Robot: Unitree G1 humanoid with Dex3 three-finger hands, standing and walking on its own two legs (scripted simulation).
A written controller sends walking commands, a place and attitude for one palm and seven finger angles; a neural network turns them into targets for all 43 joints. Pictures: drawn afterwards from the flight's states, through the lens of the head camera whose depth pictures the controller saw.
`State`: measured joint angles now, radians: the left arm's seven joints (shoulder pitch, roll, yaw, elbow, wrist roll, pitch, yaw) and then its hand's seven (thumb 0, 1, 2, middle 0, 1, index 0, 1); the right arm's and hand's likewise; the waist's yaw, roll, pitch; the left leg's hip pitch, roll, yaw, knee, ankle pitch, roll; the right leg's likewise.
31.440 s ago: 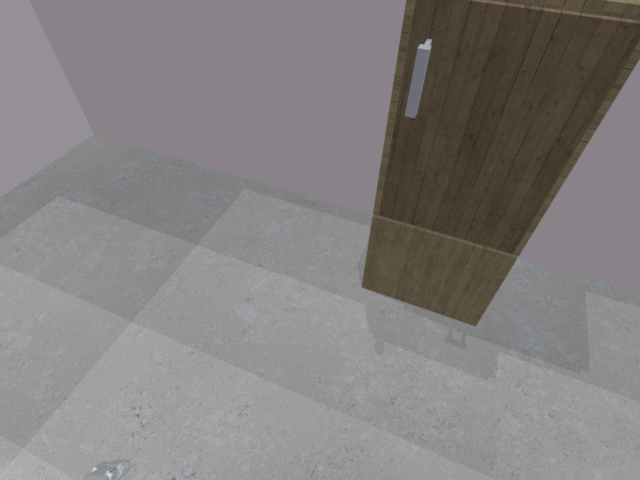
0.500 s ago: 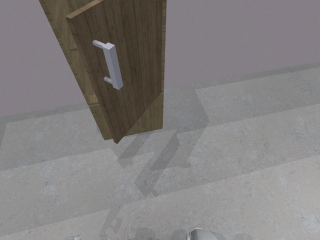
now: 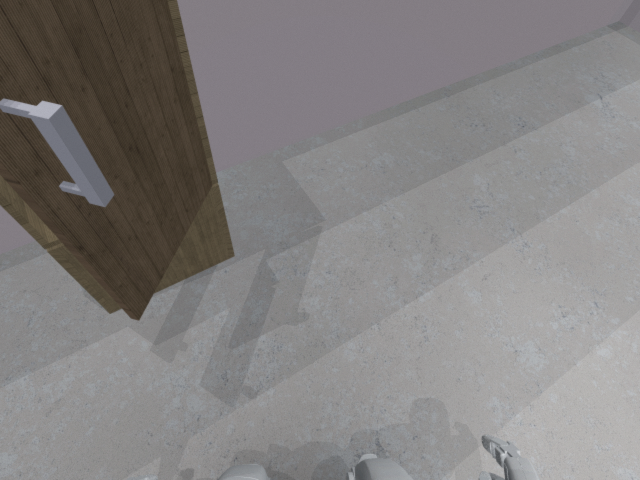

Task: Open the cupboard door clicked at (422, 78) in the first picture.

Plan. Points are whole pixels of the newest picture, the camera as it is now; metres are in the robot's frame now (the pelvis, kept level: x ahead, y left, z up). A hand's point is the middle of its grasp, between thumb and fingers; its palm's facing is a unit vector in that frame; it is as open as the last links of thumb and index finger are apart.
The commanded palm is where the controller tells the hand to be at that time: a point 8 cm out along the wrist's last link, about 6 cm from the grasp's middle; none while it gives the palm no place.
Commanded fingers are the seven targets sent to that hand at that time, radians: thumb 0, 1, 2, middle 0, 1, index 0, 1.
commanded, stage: walk to a spot facing it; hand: left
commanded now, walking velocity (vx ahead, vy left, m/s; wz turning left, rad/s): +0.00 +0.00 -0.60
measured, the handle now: (60, 156) +0.43 +0.36 +0.11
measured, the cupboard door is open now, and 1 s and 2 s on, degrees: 44 44 44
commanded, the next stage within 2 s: none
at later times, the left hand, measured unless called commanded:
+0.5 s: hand (230, 439) +0.17 +0.13 -0.15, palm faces -0.32 -0.91 -0.28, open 7.3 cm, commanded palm none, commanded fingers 0.00 0.90 0.90 -0.20 -0.30 -0.20 -0.30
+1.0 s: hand (340, 330) +0.34 -0.01 -0.15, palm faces -0.65 -0.74 -0.18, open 7.4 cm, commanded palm none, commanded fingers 0.00 0.90 0.90 -0.20 -0.30 -0.20 -0.30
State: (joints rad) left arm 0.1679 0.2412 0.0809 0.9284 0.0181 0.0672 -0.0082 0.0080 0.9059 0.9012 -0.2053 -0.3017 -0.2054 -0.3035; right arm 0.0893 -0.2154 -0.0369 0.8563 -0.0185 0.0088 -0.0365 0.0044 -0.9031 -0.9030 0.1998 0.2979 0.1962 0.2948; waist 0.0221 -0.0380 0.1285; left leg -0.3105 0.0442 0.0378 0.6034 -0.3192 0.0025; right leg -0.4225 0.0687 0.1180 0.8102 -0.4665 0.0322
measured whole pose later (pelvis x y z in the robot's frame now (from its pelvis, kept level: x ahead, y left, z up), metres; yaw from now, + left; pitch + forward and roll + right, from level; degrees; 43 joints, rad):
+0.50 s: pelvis +0.02 -0.03 +0.01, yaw -19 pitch +1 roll +1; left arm 0.15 0.23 0.06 0.89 0.02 0.03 0.00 0.01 0.91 0.90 -0.20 -0.30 -0.20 -0.30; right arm 0.17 -0.25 -0.06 0.90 -0.01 0.06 -0.02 0.01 -0.90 -0.90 0.20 0.30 0.20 0.29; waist -0.01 0.00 0.13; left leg -0.47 0.08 0.05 1.01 -0.46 -0.08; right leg -0.28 0.02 0.08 0.53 -0.27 -0.02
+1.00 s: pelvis +0.12 -0.09 +0.01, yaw -37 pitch +2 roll -1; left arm 0.07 0.24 0.07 0.91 0.03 0.04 -0.08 0.01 0.91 0.90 -0.20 -0.30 -0.20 -0.30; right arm 0.44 -0.20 -0.02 0.98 -0.05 -0.04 -0.02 0.01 -0.90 -0.90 0.20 0.30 0.20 0.30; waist -0.05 0.00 0.09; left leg -0.02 0.14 0.26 0.38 -0.37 -0.07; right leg -0.55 -0.06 -0.10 0.79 -0.27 0.00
